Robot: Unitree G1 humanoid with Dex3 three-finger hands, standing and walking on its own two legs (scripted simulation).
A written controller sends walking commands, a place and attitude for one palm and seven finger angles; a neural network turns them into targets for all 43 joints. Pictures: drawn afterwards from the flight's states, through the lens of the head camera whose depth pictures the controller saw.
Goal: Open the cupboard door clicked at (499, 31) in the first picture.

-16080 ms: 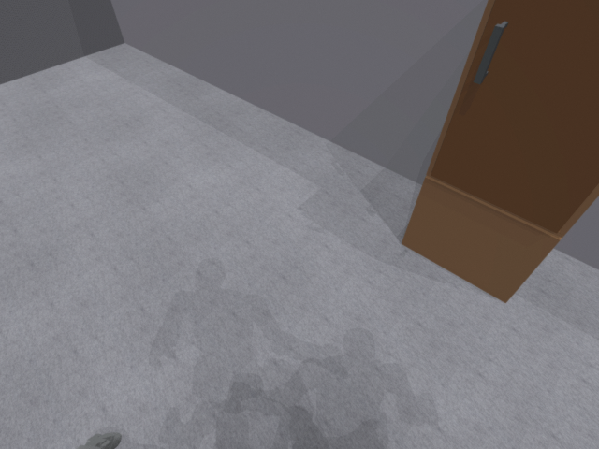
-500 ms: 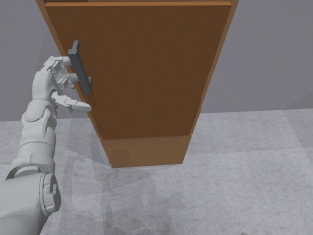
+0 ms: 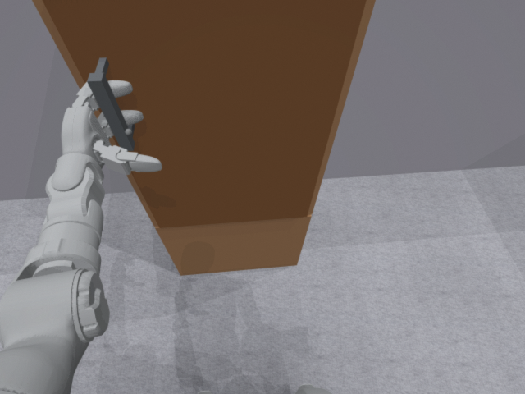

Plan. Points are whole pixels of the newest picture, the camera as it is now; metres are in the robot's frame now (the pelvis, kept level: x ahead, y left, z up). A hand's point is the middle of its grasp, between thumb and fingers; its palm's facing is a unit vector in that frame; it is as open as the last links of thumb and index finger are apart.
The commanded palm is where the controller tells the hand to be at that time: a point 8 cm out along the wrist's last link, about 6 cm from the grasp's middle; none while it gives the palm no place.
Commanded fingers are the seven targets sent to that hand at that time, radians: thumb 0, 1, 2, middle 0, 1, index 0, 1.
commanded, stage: slide the fingers in behind the handle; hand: left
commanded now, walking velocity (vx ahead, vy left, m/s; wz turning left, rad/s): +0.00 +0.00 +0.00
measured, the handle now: (116, 107) +0.53 +0.21 +0.12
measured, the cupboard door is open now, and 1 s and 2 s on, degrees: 0 1 26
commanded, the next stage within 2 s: close the thumb around the handle in 0.40 s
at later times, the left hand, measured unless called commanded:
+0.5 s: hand (124, 136) +0.47 +0.18 +0.12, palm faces +0.04 -1.00 +0.00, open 14.0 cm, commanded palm +0.44 +0.23 +0.12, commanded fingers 0.00 -0.44 0.32 -0.30 -1.21 -0.30 -1.21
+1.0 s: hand (121, 137) +0.47 +0.19 +0.12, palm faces +0.05 -1.00 +0.01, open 7.6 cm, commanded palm +0.44 +0.24 +0.12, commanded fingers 0.00 0.90 0.90 -0.40 -1.35 -0.40 -1.35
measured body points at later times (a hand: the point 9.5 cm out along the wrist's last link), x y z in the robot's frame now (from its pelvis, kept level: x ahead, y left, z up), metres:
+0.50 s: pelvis +0.00 +0.00 +0.00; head +0.07 +0.00 +0.45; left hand +0.46 +0.24 +0.12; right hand +0.06 -0.26 -0.12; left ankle +0.00 +0.11 -0.71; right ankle +0.00 -0.10 -0.71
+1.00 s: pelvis +0.00 +0.01 +0.00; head +0.07 +0.01 +0.45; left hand +0.46 +0.24 +0.12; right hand +0.04 -0.26 -0.12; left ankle +0.00 +0.11 -0.71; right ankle +0.00 -0.10 -0.71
